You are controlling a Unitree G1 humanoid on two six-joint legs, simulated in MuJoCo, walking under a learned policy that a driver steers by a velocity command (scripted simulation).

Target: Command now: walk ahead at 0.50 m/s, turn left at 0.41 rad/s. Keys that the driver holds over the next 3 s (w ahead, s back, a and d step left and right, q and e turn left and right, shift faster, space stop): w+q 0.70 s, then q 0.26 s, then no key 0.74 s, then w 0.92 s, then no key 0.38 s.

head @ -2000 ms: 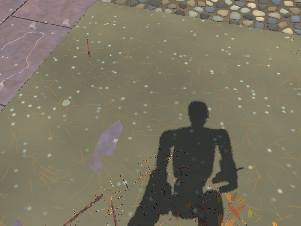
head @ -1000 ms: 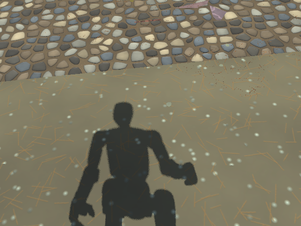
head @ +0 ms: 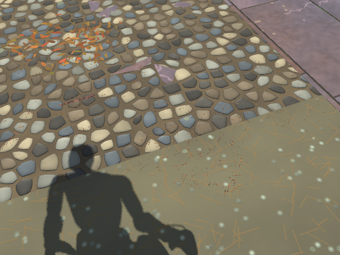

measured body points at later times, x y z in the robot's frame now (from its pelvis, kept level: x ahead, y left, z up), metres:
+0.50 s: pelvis +0.26 +0.07 -0.01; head +0.29 +0.09 +0.44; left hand +0.32 +0.35 -0.12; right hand +0.39 -0.19 -0.13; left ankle +0.25 +0.11 -0.75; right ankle +0.33 -0.09 -0.67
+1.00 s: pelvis +0.49 +0.09 -0.01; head +0.54 +0.10 +0.44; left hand +0.46 +0.38 -0.11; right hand +0.73 -0.09 -0.14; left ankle +0.39 +0.17 -0.66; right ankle +0.60 +0.04 -0.75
